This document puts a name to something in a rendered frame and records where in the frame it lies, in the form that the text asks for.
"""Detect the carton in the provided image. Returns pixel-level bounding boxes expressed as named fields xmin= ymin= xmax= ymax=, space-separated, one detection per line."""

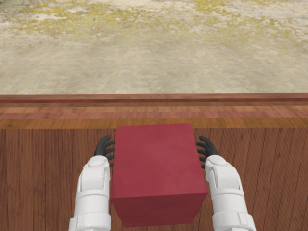
xmin=110 ymin=123 xmax=208 ymax=228

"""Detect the robot right forearm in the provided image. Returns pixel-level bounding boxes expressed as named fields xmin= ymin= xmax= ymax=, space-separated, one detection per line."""
xmin=205 ymin=155 xmax=257 ymax=231

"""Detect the left robot hand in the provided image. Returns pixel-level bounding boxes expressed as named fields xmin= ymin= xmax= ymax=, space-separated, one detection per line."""
xmin=93 ymin=135 xmax=116 ymax=167

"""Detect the robot left forearm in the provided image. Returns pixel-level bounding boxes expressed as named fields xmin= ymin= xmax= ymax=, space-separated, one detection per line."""
xmin=68 ymin=155 xmax=111 ymax=231

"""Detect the right robot hand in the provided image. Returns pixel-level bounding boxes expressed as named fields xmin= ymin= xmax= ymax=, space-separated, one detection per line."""
xmin=195 ymin=135 xmax=218 ymax=169

